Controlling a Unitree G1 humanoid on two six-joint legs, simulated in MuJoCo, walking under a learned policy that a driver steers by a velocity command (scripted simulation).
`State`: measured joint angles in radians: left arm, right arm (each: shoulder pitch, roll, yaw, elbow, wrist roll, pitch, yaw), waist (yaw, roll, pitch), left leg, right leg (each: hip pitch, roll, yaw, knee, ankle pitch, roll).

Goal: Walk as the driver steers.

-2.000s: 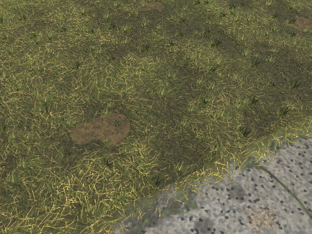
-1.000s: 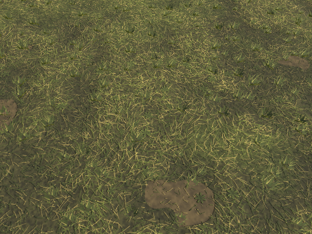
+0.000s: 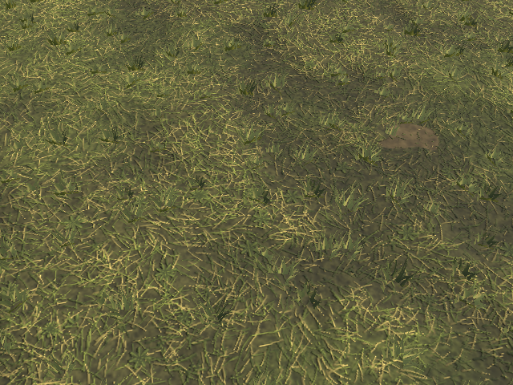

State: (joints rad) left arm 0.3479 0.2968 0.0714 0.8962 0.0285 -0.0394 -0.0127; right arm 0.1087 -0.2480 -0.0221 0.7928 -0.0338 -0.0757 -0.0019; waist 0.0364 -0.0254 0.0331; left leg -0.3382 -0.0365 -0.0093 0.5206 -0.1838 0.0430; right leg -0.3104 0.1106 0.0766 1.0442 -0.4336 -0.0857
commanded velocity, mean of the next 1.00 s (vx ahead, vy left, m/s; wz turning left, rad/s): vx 0.50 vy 0.00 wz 0.42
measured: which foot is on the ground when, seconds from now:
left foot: down 0.00-0.34, up 0.36-0.82, down 0.84-1.00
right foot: up 0.00-0.32, down 0.34-0.86, up 0.88-1.00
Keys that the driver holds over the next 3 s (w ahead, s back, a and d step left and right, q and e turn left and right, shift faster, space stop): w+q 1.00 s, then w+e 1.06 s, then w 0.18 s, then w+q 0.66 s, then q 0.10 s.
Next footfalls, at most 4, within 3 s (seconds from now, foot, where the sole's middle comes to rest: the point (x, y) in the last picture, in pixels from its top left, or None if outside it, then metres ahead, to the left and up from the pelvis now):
0.34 right None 0.29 -0.12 -0.77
0.84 left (205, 376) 0.51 0.15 -0.77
1.42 right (210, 259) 0.85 0.18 -0.77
1.94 left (144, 192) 1.11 0.42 -0.77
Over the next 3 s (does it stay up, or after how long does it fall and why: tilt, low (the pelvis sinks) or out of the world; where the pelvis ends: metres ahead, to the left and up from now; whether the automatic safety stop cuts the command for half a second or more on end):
stays up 1.49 0.34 -0.02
